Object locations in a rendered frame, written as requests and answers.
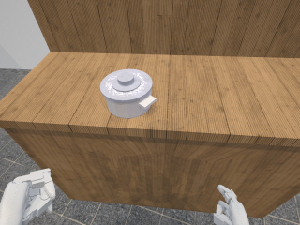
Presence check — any knob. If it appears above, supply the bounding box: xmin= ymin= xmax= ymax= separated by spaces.
xmin=117 ymin=72 xmax=134 ymax=85

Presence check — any pot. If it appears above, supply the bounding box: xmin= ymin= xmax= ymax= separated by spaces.
xmin=106 ymin=90 xmax=157 ymax=119

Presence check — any robot left hand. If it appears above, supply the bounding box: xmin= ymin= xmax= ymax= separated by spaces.
xmin=0 ymin=168 xmax=56 ymax=225

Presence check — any robot right hand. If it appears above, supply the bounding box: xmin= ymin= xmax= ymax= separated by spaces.
xmin=213 ymin=185 xmax=249 ymax=225

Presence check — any table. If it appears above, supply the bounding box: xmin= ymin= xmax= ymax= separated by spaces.
xmin=0 ymin=0 xmax=300 ymax=218

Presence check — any lid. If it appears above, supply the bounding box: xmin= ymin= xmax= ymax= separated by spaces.
xmin=100 ymin=68 xmax=153 ymax=103

